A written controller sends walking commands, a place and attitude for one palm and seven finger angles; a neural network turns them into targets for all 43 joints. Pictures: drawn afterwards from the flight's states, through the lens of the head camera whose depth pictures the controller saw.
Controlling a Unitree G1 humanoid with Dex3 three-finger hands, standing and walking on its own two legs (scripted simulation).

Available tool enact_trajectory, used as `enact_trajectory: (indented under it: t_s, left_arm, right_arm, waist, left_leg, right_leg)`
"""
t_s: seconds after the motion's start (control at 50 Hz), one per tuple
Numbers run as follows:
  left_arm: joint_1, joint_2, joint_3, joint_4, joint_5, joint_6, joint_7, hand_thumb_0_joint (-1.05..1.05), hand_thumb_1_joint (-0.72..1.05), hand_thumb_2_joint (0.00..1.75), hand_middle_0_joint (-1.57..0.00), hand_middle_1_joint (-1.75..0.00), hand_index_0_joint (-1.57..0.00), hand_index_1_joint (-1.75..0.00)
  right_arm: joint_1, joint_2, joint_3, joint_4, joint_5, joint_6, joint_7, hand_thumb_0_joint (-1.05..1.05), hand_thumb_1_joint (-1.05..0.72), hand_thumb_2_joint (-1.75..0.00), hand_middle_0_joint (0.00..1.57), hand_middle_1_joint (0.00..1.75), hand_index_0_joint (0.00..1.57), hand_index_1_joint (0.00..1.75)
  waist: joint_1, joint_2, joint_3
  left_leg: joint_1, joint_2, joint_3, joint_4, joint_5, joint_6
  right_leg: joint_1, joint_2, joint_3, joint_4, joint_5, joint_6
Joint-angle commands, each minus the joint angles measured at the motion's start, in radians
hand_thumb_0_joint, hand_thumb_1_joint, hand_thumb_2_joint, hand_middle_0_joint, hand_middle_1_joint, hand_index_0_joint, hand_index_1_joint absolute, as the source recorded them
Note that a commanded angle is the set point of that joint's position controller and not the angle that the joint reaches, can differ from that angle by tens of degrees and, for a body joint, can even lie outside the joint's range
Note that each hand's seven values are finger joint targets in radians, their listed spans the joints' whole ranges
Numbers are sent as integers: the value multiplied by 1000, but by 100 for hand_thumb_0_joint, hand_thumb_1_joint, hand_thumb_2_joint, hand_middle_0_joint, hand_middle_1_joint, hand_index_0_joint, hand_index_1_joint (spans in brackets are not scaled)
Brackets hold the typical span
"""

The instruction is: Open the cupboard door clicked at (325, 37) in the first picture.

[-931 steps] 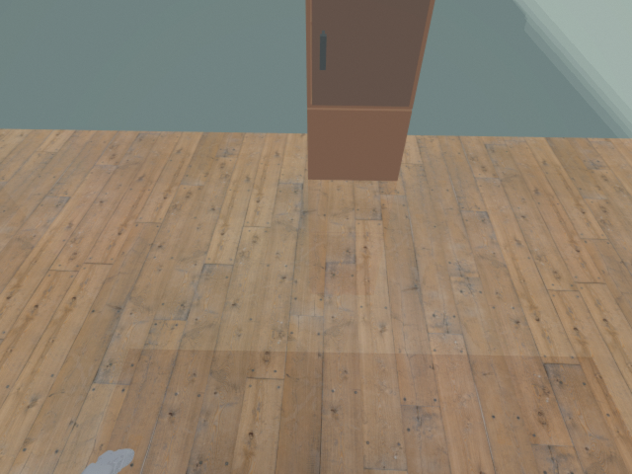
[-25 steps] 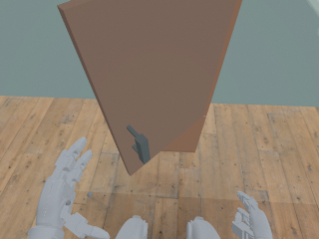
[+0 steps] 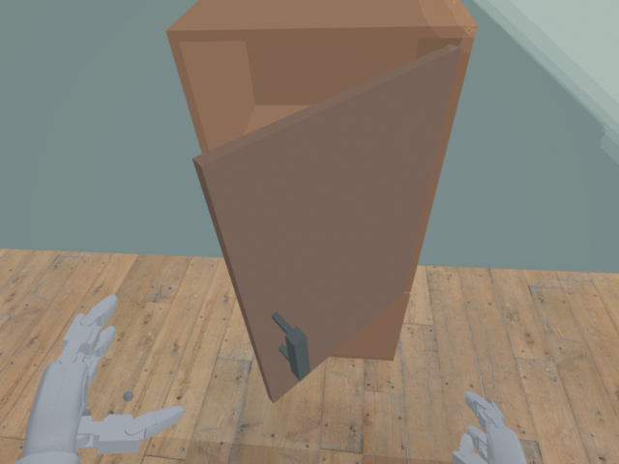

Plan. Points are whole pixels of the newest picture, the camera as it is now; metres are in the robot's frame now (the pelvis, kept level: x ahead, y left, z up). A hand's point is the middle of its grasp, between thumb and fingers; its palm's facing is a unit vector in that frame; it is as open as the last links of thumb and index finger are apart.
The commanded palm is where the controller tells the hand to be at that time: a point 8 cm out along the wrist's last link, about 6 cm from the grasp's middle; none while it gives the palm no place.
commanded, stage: draw the hand back to the body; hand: left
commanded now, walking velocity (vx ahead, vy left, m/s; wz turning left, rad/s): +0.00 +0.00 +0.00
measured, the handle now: (289, 345) +0.32 +0.07 -0.08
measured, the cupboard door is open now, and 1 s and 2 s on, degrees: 45 45 45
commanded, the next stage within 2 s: step back with the hand held close in 0.76 s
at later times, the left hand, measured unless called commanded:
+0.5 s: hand (36, 310) +0.20 +0.26 +0.21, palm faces +0.48 -0.77 -0.41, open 8.1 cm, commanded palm +0.15 +0.29 +0.21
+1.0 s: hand (51, 320) +0.20 +0.25 +0.19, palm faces +0.43 -0.79 -0.44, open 7.5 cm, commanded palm +0.14 +0.29 +0.21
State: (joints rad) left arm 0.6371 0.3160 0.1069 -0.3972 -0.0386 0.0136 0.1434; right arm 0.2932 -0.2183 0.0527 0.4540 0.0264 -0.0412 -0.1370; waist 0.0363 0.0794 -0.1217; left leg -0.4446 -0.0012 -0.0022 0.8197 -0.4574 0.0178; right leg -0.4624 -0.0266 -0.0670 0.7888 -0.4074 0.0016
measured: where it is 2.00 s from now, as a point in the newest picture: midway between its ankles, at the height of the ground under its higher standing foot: outside the picture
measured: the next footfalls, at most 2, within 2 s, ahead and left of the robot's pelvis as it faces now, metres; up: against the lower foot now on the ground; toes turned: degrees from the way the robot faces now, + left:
none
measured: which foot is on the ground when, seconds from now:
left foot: down 0.00-1.00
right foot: down 0.00-1.00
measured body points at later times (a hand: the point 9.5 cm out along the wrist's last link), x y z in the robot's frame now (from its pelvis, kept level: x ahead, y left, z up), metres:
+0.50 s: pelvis +0.01 -0.01 +0.03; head -0.01 -0.03 +0.48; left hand +0.17 +0.29 +0.23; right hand +0.20 -0.23 -0.05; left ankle -0.02 +0.11 -0.71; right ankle +0.00 -0.12 -0.71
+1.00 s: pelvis -0.01 -0.01 +0.04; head -0.01 -0.03 +0.49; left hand +0.17 +0.29 +0.22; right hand +0.18 -0.24 -0.05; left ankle -0.02 +0.11 -0.71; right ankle +0.00 -0.12 -0.71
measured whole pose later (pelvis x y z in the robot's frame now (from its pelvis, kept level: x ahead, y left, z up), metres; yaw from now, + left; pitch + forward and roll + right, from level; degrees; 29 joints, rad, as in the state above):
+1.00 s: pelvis -0.01 -0.01 +0.04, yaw -1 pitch -3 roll -1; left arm 0.46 0.34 0.38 -0.37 -0.05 -0.11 0.11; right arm 0.17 -0.23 0.02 0.62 -0.01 -0.08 -0.08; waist 0.04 0.08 0.03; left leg -0.12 0.03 0.01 0.43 -0.26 0.00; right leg -0.13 0.01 -0.06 0.37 -0.20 -0.01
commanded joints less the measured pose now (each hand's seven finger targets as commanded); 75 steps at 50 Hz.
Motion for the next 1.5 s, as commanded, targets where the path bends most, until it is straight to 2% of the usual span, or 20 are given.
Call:
enact_trajectory:
  t_s: [0.0,0.1,0.18,0.24,0.36,0.4,0.46,0.6,0.7,0.78,0.86,0.88,0.9,0.94,0.98,1.08,1.16,1.26,1.38,1.48]
  left_arm:
    - [-81,160,161,-232,5,-69,32,0,27,63,-18,-30,-18,-30]
    - [-117,172,210,-232,-5,-79,21,0,44,70,-18,-30,-18,-30]
    - [-150,201,275,-225,-14,-94,16,0,58,76,-19,-30,-19,-30]
    - [-185,219,315,-258,-17,-112,13,0,69,81,-19,-30,-19,-30]
    - [-256,253,387,-245,-27,-135,10,0,90,90,-20,-30,-20,-30]
    - [-207,181,339,-156,-32,-129,-5,0,90,90,-20,-30,-20,-30]
    - [-200,163,321,-133,-32,-129,-19,0,90,90,-20,-30,-20,-30]
    - [-247,236,367,-256,-23,-152,-8,0,90,90,-20,-30,-20,-30]
    - [-254,226,361,-242,-18,-150,-4,0,90,90,-20,-30,-20,-30]
    - [-247,185,333,-161,-23,-143,-16,0,90,90,-20,-30,-20,-30]
    - [-327,211,340,-206,-18,-155,-17,0,90,90,-20,-30,-20,-30]
    - [-375,302,440,-222,-10,-190,-10,0,90,90,-20,-30,-20,-30]
    - [-271,244,401,-150,-8,-194,-18,0,90,90,-20,-30,-20,-30]
    - [-223,230,379,-177,-5,-197,-21,0,90,90,-20,-30,-20,-30]
    - [-175,236,393,-205,-7,-213,-17,0,90,90,-20,-30,-20,-30]
    - [-87,269,434,-275,-14,-221,-4,0,90,90,-20,-30,-20,-30]
    - [-71,287,458,-276,-21,-223,3,0,90,90,-20,-30,-20,-30]
    - [-80,271,441,-247,-18,-226,7,0,90,90,-20,-30,-20,-30]
    - [-101,265,429,-263,4,-249,15,0,90,90,-20,-30,-20,-30]
    - [-134,271,450,-321,33,-278,21,0,90,90,-20,-30,-20,-30]
  right_arm:
    - [-110,-98,-34,-134,-1,-92,-3,0,-90,-90,20,30,20,30]
    - [-138,-99,-34,-91,-4,-118,11,0,-90,-90,20,30,20,30]
    - [-165,-100,-38,-64,-9,-132,17,0,-90,-90,20,30,20,30]
    - [-171,-97,-39,-47,-10,-140,23,0,-90,-90,20,30,20,30]
    - [-201,-101,-44,-11,-16,-152,32,0,-90,-90,20,30,20,30]
    - [-199,-101,-51,1,-16,-143,38,0,-90,-90,20,30,20,30]
    - [-210,-110,-61,6,-16,-130,46,0,-90,-90,20,30,20,30]
    - [-231,-102,-61,2,-27,-140,38,0,-90,-90,20,30,20,30]
    - [-233,-97,-57,22,-29,-152,37,0,-90,-90,20,30,20,30]
    - [-232,-101,-63,30,-26,-143,40,0,-90,-90,20,30,20,30]
    - [-243,-108,-67,33,-27,-141,41,0,-90,-90,20,30,20,30]
    - [-225,-134,-69,3,-20,-117,42,0,-90,-90,20,30,20,30]
    - [-222,-124,-73,20,-27,-100,45,0,-90,-90,20,30,20,30]
    - [-233,-128,-77,4,-30,-79,51,0,-90,-90,20,30,20,30]
    - [-234,-125,-80,-3,-33,-65,48,0,-90,-90,20,30,20,30]
    - [-226,-123,-96,-32,-28,-33,44,0,-90,-90,20,30,20,30]
    - [-237,-124,-105,-44,-23,-13,39,0,-90,-90,20,30,20,30]
    - [-241,-131,-110,-44,-18,-7,37,0,-90,-90,20,30,20,30]
    - [-226,-139,-105,-53,-18,-20,41,0,-90,-90,20,30,20,30]
    - [-217,-154,-105,-67,-27,-42,37,0,-90,-90,20,30,20,30]
  waist:
    - [2,-28,-18]
    - [12,-15,25]
    - [21,-64,43]
    - [25,-4,33]
    - [32,-11,77]
    - [24,-66,121]
    - [27,-51,114]
    - [39,-24,21]
    - [34,28,78]
    - [26,-55,141]
    - [29,-9,82]
    - [-21,-52,164]
    - [-23,-84,133]
    - [-24,-80,111]
    - [-22,-24,53]
    - [-19,-22,-79]
    - [-21,-51,-67]
    - [-25,-50,-8]
    - [-29,-43,58]
    - [-25,67,79]
  left_leg:
    - [85,14,-24,-213,315,3]
    - [149,17,-17,-275,375,-1]
    - [187,19,-10,-322,389,0]
    - [235,17,1,-346,425,-2]
    - [275,22,3,-395,443,-5]
    - [276,26,9,-409,422,-1]
    - [297,25,17,-421,430,4]
    - [347,15,17,-441,434,6]
    - [345,12,21,-451,438,0]
    - [338,18,22,-464,399,5]
    - [365,13,25,-470,402,6]
    - [281,32,1,-437,347,17]
    - [292,28,-3,-421,340,17]
    - [293,26,3,-418,368,12]
    - [286,31,-1,-426,435,8]
    - [288,44,-3,-414,594,-3]
    - [246,46,-4,-409,580,-4]
    - [175,54,-13,-440,448,7]
    - [-21,61,-43,-498,71,40]
    - [-246,126,-122,-594,-173,85]
  right_leg:
    - [143,5,2,-178,224,-23]
    - [219,6,6,-242,287,-21]
    - [281,8,9,-288,325,-20]
    - [312,9,13,-314,356,-20]
    - [350,16,15,-370,377,-23]
    - [337,19,12,-386,361,-15]
    - [356,17,21,-406,373,-14]
    - [411,17,30,-422,383,-15]
    - [396,18,32,-444,390,-18]
    - [368,23,31,-471,343,-11]
    - [392,22,37,-471,339,-13]
    - [291,-23,111,-518,378,-10]
    - [289,-38,107,-524,379,-12]
    - [291,-45,104,-520,403,-14]
    - [331,-46,85,-478,466,-15]
    - [401,-31,63,-395,608,-7]
    - [385,-31,68,-382,632,-3]
    - [340,-22,77,-396,488,7]
    - [365,-11,102,-410,216,12]
    - [485,44,81,-256,150,24]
